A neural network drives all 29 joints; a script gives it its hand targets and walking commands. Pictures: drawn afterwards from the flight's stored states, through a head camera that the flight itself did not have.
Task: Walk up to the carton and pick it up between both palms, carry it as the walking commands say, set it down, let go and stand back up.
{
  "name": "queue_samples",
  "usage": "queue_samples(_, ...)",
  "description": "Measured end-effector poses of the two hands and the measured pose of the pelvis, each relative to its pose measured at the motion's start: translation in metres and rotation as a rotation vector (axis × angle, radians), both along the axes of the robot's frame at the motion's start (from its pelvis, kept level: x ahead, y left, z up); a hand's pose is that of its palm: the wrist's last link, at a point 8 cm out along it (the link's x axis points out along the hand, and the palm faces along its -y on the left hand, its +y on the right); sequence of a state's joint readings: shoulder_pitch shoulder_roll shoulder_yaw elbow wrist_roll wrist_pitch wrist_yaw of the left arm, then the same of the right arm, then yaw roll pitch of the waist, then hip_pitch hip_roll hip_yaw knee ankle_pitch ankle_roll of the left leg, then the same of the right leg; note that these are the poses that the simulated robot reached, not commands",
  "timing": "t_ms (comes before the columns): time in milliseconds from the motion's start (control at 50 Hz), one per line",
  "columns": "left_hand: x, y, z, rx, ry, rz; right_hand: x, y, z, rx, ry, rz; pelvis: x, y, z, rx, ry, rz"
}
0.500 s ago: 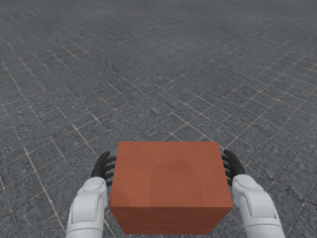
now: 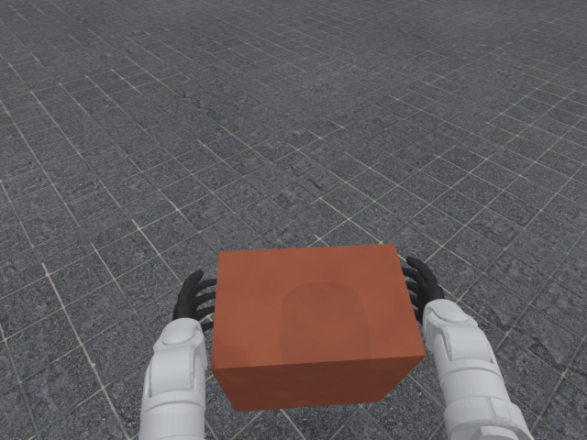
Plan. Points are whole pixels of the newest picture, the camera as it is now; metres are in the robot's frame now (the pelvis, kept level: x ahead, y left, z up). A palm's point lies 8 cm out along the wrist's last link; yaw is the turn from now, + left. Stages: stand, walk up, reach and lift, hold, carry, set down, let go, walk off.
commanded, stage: set down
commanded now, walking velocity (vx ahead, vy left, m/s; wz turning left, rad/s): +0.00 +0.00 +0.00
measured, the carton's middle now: (308, 335) +0.31 +0.02 -0.07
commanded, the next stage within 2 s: none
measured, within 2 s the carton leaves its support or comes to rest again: neither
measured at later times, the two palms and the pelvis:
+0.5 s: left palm (206, 362) +0.27 +0.18 -0.10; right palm (409, 334) +0.35 -0.16 -0.11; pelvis +0.02 -0.03 -0.01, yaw +0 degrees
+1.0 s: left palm (204, 375) +0.28 +0.20 -0.18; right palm (391, 361) +0.33 -0.14 -0.20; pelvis -0.03 -0.02 -0.06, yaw -2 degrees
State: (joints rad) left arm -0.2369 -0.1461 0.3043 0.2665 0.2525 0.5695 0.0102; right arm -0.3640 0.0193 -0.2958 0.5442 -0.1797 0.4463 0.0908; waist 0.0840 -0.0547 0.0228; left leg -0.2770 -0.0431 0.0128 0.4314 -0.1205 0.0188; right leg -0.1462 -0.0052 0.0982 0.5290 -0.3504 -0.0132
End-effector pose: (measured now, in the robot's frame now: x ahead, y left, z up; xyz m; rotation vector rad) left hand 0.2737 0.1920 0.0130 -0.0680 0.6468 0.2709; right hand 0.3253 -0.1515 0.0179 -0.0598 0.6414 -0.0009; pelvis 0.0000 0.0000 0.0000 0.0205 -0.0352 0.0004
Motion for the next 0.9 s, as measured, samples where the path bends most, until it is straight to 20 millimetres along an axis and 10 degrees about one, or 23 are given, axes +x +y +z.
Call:
queue_samples(300, 0.001, -0.015, -0.061, 0.034, 0.131, -0.005, 0.021, -0.011, -0.052, 0.042, 0.079, -0.014, 0.022, -0.026, 0.0, 0.009, 0.145, -0.009)
queue_samples(660, -0.016, 0.0, -0.165, 0.13, 0.174, -0.024, 0.0, 0.004, -0.19, -0.04, 0.096, 0.093, 0.0, -0.031, -0.029, 0.026, 0.635, -0.031)
queue_samples(900, -0.018, 0.008, -0.175, 0.151, 0.09, -0.023, -0.004, 0.01, -0.206, -0.104, -0.003, 0.158, -0.021, -0.028, -0.05, 0.009, 0.684, -0.033)
